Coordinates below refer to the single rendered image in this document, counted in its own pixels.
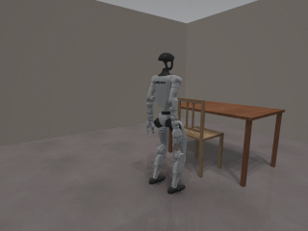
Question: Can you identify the chair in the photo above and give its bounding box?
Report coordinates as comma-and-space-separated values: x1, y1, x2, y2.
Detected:
176, 97, 224, 178

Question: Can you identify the robot right upper arm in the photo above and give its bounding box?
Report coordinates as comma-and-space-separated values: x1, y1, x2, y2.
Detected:
168, 75, 182, 106

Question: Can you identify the table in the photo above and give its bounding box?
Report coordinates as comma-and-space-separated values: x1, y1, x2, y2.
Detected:
168, 100, 286, 187

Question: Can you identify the robot right hand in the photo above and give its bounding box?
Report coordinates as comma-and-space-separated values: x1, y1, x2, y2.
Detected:
171, 127, 182, 147

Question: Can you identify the robot left upper arm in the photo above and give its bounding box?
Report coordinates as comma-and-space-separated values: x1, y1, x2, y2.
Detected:
146, 75, 157, 102

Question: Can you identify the right robot thigh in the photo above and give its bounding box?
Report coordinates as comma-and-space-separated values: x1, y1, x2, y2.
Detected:
168, 120, 187, 161

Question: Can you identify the humanoid robot torso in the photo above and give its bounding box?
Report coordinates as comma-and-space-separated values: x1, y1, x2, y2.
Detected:
155, 73, 177, 127

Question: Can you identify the left robot forearm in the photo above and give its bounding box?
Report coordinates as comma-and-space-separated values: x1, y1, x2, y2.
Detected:
146, 99, 154, 120

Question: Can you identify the robot left hand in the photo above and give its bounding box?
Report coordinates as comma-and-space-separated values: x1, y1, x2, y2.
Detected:
146, 119, 155, 136

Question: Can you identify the right robot forearm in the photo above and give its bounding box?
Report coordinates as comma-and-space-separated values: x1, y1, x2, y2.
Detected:
169, 98, 179, 129

